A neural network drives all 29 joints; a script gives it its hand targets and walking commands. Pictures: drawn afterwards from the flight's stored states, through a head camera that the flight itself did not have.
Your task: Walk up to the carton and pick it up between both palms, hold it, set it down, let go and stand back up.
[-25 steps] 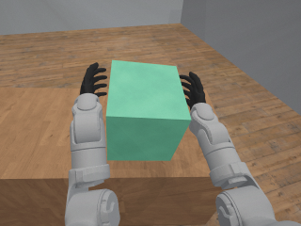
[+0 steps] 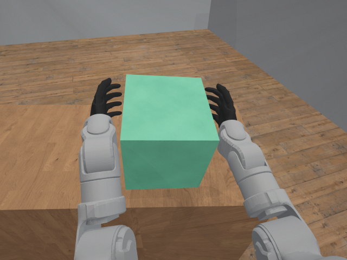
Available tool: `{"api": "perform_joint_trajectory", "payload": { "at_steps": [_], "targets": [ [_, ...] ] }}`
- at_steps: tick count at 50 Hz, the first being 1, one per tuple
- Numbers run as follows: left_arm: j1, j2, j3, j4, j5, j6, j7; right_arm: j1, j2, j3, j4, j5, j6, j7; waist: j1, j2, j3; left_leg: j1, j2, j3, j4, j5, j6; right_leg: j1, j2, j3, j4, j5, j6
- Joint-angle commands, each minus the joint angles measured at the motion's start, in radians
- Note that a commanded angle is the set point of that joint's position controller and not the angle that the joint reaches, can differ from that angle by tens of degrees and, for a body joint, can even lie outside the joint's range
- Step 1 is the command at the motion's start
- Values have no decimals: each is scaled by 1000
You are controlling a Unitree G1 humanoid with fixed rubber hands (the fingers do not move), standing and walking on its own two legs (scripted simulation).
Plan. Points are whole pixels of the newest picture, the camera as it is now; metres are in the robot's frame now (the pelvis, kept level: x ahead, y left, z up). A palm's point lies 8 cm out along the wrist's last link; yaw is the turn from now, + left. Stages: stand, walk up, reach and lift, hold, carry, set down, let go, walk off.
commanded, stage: hold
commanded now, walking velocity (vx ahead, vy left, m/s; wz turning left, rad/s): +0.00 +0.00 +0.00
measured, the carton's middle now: (163, 132) +0.37 +0.02 +0.13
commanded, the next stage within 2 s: none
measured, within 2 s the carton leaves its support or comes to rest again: neither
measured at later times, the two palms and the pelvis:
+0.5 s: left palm (98, 116) +0.35 +0.15 +0.19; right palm (222, 122) +0.34 -0.11 +0.17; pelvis -0.01 +0.01 +0.00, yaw +0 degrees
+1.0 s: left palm (100, 115) +0.35 +0.15 +0.20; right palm (224, 120) +0.35 -0.12 +0.17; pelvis +0.00 +0.01 +0.00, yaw +0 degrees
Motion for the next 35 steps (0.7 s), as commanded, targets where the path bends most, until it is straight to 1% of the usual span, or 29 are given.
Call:
{"api": "perform_joint_trajectory", "payload": {
  "at_steps": [1,6,11,12,13,14,16,19,21,25,28,31,35],
  "targets": [
    [-529,-531,-479,21,-128,-19,-130,-816,560,347,-321,31,-93,73,-2,53,-318,92,-37,30,-34,153,22,6,3,-1,-28,158,83],
    [-537,-531,-454,48,-121,-16,-136,-823,552,314,-292,15,-96,79,-6,54,-316,91,-33,33,-41,134,24,-4,3,-5,-34,121,79],
    [-549,-539,-458,41,-123,-19,-135,-832,547,310,-289,20,-104,82,-12,73,-335,110,-32,32,-26,180,12,-5,9,-10,-29,141,73],
    [-540,-515,-430,49,-108,-25,-152,-751,581,316,-237,5,-86,76,-25,36,-284,81,-57,33,-45,147,20,43,-10,-2,-42,206,99],
    [-521,-516,-428,48,-112,-27,-161,-767,576,323,-253,15,-86,76,-15,49,-302,73,-54,25,-54,137,19,59,-9,1,-28,246,101],
    [-529,-519,-439,38,-116,-29,-164,-772,574,328,-259,21,-85,75,-21,52,-307,71,-55,24,-54,139,15,64,-9,3,-23,261,103],
    [-536,-530,-456,18,-122,-29,-162,-789,579,339,-282,31,-92,76,-19,67,-324,77,-53,21,-43,173,7,67,-3,-2,-17,267,96],
    [-555,-544,-492,-8,-139,-37,-149,-818,582,358,-318,40,-104,78,-16,80,-362,101,-48,16,-18,227,-4,44,9,-11,-16,249,84],
    [-565,-552,-510,-12,-148,-43,-139,-825,580,357,-323,38,-107,82,-15,85,-366,111,-42,14,-14,232,-7,17,15,-15,-19,209,76],
    [-568,-558,-508,11,-141,-40,-123,-812,559,318,-284,12,-108,99,-16,90,-329,108,-26,15,-34,182,-4,-36,21,-21,-34,87,60],
    [-562,-560,-491,32,-127,-30,-120,-804,538,283,-252,-4,-110,113,-22,93,-306,97,-18,16,-53,143,-2,-42,19,-22,-38,38,54],
    [-557,-562,-485,38,-122,-22,-122,-808,528,267,-246,-6,-115,119,-31,95,-314,105,-16,18,-50,158,-5,-31,20,-24,-38,47,53],
    [-550,-563,-491,26,-124,-23,-122,-814,528,279,-261,3,-123,116,-35,96,-345,132,-21,17,-25,229,-12,-13,23,-27,-34,104,55]
  ]
}}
